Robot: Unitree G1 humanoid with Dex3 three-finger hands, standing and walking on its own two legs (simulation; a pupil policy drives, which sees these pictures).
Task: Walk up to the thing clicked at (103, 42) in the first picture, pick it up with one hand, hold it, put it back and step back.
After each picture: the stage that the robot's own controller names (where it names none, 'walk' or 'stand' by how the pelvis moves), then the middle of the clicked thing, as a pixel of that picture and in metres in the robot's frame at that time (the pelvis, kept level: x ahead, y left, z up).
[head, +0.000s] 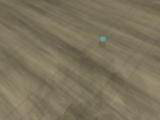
stand; (102, 42) +1.37 -0.18 -0.72
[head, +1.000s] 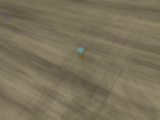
walk; (81, 53) +1.24 +0.17 -0.69
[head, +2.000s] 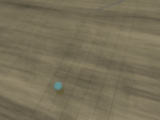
walk; (59, 88) +0.71 +0.30 -0.70
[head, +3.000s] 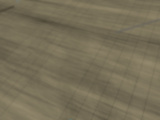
walk; out of the picture +0.43 +0.20 -0.71
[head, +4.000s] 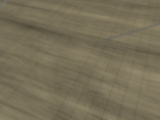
stand; out of the picture +0.35 +0.22 -0.71
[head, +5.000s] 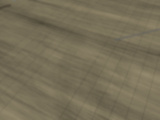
stand; out of the picture +0.35 +0.18 -0.72
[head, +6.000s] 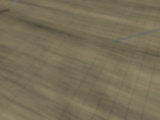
stand; out of the picture +0.35 +0.20 -0.73
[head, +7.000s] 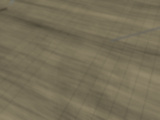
stand; out of the picture +0.34 +0.20 -0.73
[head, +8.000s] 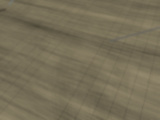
go down; out of the picture +0.34 +0.20 -0.73
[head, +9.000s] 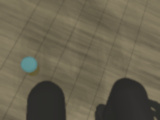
go down; (30, 66) +0.42 +0.22 -0.33
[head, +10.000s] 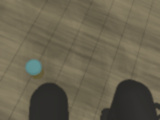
approach; (35, 69) +0.42 +0.22 -0.31
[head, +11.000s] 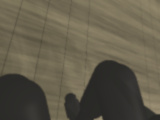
close in; out of the picture +0.41 +0.26 -0.22
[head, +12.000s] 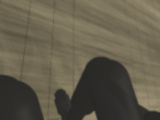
close; out of the picture +0.41 +0.27 -0.22
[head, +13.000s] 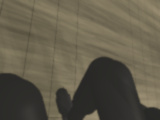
lift; out of the picture +0.39 +0.26 -0.23
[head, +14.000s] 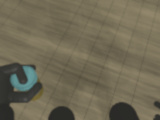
lift; (29, 84) +0.33 +0.19 -0.01
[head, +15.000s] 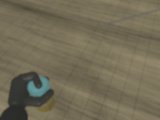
hold; (42, 95) +0.32 +0.17 -0.01
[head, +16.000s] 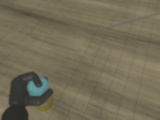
hold; (41, 94) +0.32 +0.17 -0.01
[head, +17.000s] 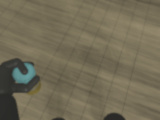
crouch; (28, 79) +0.37 +0.20 -0.07
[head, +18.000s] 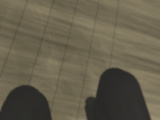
lower; out of the picture +0.46 +0.27 -0.14
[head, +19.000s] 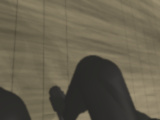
lower; out of the picture +0.43 +0.29 -0.23
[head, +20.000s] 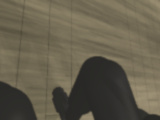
lower; out of the picture +0.43 +0.29 -0.22
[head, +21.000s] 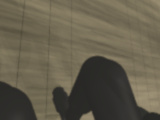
lower; out of the picture +0.43 +0.29 -0.23
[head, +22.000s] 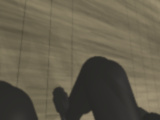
lower; out of the picture +0.42 +0.29 -0.23
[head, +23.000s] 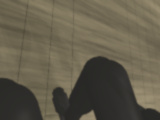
open; out of the picture +0.41 +0.28 -0.23
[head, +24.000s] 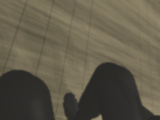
stand; out of the picture +0.42 +0.26 -0.24
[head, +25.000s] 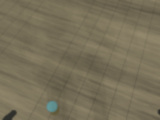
stand; (53, 108) +0.39 +0.20 -0.57
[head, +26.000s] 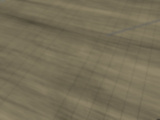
stand; out of the picture +0.37 +0.20 -0.67
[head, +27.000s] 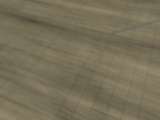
stand; out of the picture +0.37 +0.20 -0.67
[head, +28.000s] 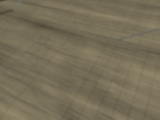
stand; out of the picture +0.39 +0.19 -0.72
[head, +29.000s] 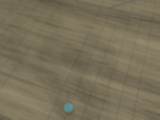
walk; (68, 109) +0.42 +0.12 -0.70
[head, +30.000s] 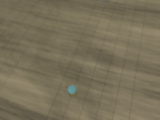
walk; (72, 91) +0.57 +0.14 -0.70
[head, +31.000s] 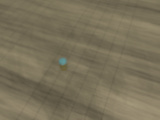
walk; (63, 64) +0.89 +0.20 -0.69
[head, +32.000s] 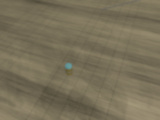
stand; (68, 69) +0.98 +0.19 -0.71
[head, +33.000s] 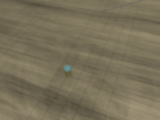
stand; (67, 71) +0.99 +0.20 -0.72
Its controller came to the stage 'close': yes
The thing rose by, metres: 0.70
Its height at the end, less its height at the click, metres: +0.00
